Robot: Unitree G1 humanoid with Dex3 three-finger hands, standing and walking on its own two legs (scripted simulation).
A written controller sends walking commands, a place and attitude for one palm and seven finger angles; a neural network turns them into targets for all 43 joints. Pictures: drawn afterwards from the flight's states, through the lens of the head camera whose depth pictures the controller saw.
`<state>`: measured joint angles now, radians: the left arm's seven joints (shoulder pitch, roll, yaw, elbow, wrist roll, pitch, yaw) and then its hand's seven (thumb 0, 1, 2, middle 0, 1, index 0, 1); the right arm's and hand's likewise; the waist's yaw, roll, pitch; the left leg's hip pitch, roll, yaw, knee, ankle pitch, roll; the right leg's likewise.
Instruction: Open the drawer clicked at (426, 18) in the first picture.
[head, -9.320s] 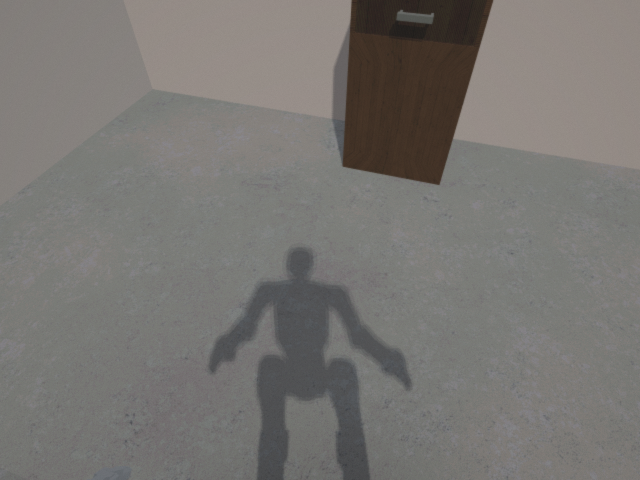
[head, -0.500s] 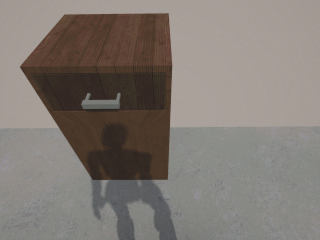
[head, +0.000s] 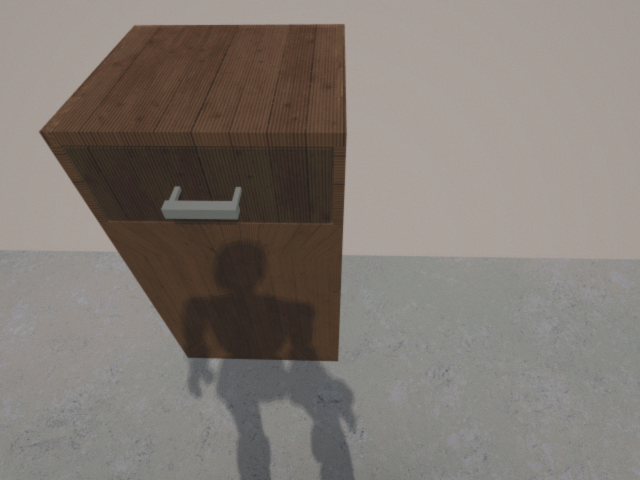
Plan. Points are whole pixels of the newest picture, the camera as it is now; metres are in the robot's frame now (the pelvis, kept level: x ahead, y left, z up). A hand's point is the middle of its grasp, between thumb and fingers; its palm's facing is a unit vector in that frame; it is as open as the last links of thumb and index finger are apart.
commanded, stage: raise the hand with hooked fingers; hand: left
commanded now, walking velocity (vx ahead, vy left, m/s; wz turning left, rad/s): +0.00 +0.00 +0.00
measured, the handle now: (204, 201) +0.55 +0.27 +0.00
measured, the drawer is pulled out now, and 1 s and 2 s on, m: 0.00 0.00 0.00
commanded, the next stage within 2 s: move the hooked fingers above the handle in 1.82 s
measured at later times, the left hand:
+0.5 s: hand (153, 450) +0.16 +0.23 -0.05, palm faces +0.05 -0.08 -1.00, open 9.5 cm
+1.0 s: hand (134, 362) +0.23 +0.25 +0.04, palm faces +0.10 -0.10 -0.99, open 12.5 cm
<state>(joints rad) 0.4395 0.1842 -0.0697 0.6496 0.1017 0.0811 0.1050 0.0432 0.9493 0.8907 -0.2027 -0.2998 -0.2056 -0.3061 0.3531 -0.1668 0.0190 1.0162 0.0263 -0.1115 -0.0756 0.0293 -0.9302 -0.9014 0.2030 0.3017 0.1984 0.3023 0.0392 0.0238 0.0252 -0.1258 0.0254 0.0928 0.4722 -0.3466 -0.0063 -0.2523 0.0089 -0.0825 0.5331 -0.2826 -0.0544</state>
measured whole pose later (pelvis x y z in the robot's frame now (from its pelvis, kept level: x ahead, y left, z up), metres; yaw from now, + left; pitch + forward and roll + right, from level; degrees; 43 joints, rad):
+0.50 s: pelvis -0.04 -0.01 -0.04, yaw +0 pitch +8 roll +2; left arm 0.35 0.30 -0.13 0.05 1.10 0.07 0.49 0.00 0.40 0.69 -0.25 -0.61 -0.26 -0.61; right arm 0.00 -0.21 -0.01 0.52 -0.07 0.07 0.03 0.01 -0.91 -0.90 0.20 0.30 0.19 0.30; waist 0.12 0.00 -0.10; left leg -0.52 0.00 0.05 0.85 -0.46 0.00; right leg -0.64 -0.02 -0.08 0.88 -0.38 -0.07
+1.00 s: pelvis -0.03 +0.02 -0.01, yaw -1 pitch +3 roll +1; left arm 0.15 0.36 -0.10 -0.01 1.01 0.11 0.29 0.00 -0.17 0.44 -0.29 -0.98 -0.30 -0.99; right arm 0.15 -0.27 -0.04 0.64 -0.02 0.08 -0.01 0.02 -0.90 -0.90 0.20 0.30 0.20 0.30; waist 0.08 0.06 -0.03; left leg -0.28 -0.02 0.07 0.59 -0.35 0.03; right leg -0.40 -0.03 -0.05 0.63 -0.27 -0.03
